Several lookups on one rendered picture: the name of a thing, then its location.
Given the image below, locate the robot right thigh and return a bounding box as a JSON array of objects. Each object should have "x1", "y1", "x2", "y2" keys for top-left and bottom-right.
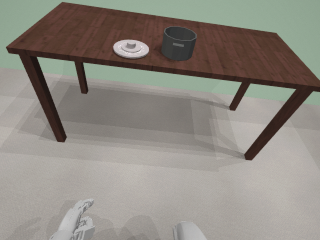
[{"x1": 173, "y1": 221, "x2": 207, "y2": 240}]

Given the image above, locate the pot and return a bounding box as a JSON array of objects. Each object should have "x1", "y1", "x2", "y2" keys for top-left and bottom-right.
[{"x1": 161, "y1": 26, "x2": 197, "y2": 61}]

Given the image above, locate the table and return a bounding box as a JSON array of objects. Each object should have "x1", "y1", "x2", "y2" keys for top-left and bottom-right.
[{"x1": 6, "y1": 2, "x2": 320, "y2": 161}]

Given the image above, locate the left robot forearm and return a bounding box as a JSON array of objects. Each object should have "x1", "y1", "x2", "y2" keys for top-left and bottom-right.
[{"x1": 49, "y1": 230, "x2": 75, "y2": 240}]

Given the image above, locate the left robot hand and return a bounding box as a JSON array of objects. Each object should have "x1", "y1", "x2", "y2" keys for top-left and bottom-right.
[{"x1": 57, "y1": 198, "x2": 95, "y2": 240}]

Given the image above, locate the lid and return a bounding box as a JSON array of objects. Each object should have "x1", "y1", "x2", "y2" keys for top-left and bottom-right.
[{"x1": 113, "y1": 39, "x2": 149, "y2": 59}]

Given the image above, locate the knob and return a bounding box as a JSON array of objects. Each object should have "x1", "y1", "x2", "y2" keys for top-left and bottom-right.
[{"x1": 127, "y1": 40, "x2": 136, "y2": 48}]

